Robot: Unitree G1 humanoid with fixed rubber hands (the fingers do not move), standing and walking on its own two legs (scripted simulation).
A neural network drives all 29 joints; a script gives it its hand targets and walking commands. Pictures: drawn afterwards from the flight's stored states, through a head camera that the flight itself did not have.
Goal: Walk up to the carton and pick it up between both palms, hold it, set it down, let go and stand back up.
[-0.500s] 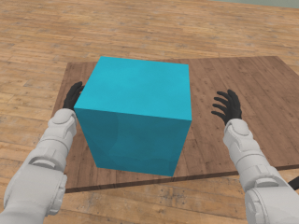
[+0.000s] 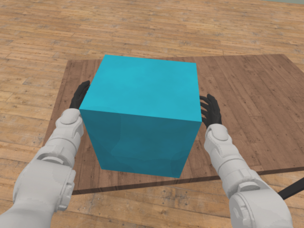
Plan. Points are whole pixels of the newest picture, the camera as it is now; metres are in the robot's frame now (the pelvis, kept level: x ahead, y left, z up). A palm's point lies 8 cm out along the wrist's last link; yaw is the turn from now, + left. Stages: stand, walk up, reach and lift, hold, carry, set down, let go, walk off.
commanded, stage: reach and lift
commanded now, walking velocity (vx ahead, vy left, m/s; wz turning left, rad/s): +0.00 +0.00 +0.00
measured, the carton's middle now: (144, 120) +0.45 -0.01 +0.02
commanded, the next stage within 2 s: none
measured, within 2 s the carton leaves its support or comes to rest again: leaves its support in 1.36 s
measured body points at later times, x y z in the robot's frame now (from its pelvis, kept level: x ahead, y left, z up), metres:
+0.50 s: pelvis +0.00 +0.00 +0.00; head +0.05 +0.03 +0.45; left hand +0.47 +0.15 +0.08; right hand +0.40 -0.20 +0.07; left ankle -0.02 +0.10 -0.73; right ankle +0.02 -0.14 -0.73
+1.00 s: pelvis +0.00 +0.00 +0.00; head +0.05 +0.03 +0.45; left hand +0.47 +0.15 +0.08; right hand +0.40 -0.20 +0.07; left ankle -0.02 +0.10 -0.73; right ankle +0.02 -0.14 -0.73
